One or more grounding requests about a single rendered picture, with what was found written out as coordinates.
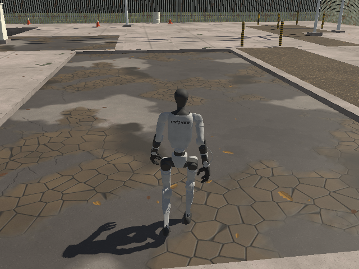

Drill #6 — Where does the left robot hand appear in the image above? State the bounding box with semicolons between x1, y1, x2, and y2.
150;154;163;165

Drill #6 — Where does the right robot upper arm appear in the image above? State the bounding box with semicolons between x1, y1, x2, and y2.
192;113;205;146

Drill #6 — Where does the left robot forearm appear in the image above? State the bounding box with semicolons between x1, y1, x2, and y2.
151;134;161;155

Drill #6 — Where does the right robot hand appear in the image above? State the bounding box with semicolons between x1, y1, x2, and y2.
197;166;210;183

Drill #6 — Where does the right robot forearm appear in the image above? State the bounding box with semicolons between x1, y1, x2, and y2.
199;137;210;168

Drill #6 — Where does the robot left shin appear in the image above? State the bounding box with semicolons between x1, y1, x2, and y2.
162;189;171;228

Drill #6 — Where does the left robot upper arm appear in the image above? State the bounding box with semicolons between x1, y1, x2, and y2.
155;112;169;142

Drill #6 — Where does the robot torso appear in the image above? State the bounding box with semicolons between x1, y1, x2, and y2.
167;111;194;168

